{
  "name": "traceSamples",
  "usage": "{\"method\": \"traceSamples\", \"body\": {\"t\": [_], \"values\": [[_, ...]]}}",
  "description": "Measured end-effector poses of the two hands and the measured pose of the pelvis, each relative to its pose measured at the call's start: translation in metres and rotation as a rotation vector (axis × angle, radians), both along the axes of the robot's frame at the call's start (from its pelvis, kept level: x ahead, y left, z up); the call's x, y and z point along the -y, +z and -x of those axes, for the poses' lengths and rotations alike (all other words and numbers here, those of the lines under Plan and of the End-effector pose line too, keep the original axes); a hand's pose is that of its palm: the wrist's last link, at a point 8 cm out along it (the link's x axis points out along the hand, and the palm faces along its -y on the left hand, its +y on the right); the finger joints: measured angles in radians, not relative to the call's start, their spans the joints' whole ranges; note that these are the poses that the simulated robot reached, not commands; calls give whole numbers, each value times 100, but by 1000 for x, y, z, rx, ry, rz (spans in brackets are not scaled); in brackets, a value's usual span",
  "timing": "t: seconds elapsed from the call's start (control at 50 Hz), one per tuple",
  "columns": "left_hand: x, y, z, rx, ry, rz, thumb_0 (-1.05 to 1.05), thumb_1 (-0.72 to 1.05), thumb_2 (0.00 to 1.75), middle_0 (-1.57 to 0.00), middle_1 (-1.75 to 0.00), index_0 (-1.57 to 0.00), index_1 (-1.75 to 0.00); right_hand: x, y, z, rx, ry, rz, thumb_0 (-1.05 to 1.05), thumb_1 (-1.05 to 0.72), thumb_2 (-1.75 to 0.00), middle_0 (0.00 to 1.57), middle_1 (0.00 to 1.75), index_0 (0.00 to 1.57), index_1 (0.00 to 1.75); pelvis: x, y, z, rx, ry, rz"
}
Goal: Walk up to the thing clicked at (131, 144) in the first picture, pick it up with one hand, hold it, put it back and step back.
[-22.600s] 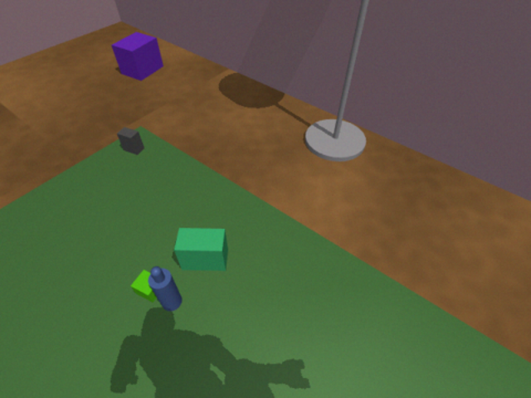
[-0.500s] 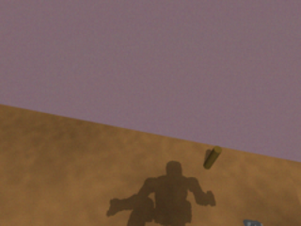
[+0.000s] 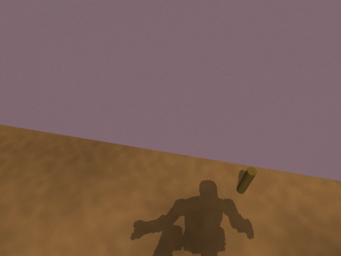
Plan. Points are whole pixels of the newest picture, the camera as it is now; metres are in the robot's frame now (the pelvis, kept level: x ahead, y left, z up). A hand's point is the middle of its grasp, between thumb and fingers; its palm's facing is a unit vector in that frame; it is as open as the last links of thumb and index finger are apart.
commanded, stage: walk up
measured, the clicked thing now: out of the picture -1.00 -1.01 -0.71
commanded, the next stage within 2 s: stand in 0.14 s
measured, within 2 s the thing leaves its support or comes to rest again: neither
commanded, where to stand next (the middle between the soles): +0.03 +0.01 m, yaw -2 degrees
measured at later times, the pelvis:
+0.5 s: pelvis +0.01 +0.01 +0.00, yaw -1 degrees
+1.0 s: pelvis +0.02 +0.00 +0.00, yaw -1 degrees
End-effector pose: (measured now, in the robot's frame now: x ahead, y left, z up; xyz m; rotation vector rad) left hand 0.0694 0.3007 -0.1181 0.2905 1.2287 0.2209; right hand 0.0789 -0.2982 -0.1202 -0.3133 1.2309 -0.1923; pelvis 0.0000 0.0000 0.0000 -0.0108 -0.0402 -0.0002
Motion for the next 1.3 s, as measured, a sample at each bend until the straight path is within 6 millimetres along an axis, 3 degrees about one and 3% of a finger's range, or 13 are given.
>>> {"method": "traceSamples", "body": {"t": [0.14, 0.26, 0.52, 0.8, 1.16, 1.3], "values": [[6, -3, -23, 30, -24, 23, 0, 91, 90, -20, -30, -20, -30, 3, 4, 13, -23, -30, 21, 1, -90, -89, 20, 30, 20, 30, -1, 1, -3, -2, -3, -1], [6, -3, -30, 28, -47, 26, 0, 91, 90, -20, -30, -20, -30, 1, 6, 14, -20, -36, 21, 1, -90, -89, 20, 30, 20, 30, -3, 1, -6, -3, -11, -5], [-2, 0, -21, -11, -32, 3, 0, 91, 90, -20, -30, -20, -30, -8, 1, -1, -9, -21, -5, 1, -90, -89, 20, 30, 20, 30, -5, 2, -15, -10, -14, -8], [-1, 2, -20, -9, -24, -2, 0, 91, 90, -20, -30, -20, -30, -5, 4, -18, 26, -10, 1, 1, -90, -89, 20, 30, 20, 30, -3, 3, -20, -3, -16, -10], [4, 1, -25, -10, -40, -3, 0, 91, 90, -20, -30, -20, -30, 2, 3, -10, 3, -31, 2, 1, -90, -89, 20, 30, 20, 30, 1, 2, -22, -7, -28, -8], [-17, -3, -26, -64, -160, -27, 0, 90, 90, -20, -30, -20, -30, 4, 14, -7, 94, -133, 38, 1, -90, -89, 20, 30, 20, 30, -23, -3, -12, -25, -174, -11]]}}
